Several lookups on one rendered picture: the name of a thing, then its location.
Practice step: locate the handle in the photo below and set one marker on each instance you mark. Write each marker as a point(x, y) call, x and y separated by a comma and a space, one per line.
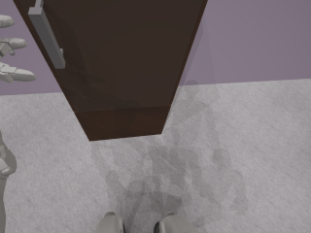
point(44, 30)

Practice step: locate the robot left thigh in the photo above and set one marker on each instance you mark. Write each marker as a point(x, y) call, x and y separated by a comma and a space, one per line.
point(110, 224)

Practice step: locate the left robot upper arm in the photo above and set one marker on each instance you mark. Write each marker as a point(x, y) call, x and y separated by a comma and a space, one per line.
point(8, 165)

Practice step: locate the robot right thigh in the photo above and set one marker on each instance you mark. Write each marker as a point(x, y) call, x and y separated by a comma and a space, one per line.
point(176, 224)

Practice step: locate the cupboard door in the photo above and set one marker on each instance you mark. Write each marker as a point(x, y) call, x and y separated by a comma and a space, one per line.
point(120, 54)

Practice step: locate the robot thigh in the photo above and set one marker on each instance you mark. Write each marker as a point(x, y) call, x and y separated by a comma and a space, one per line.
point(176, 224)
point(110, 224)

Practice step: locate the left robot hand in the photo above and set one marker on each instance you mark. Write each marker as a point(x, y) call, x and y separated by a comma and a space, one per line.
point(10, 74)

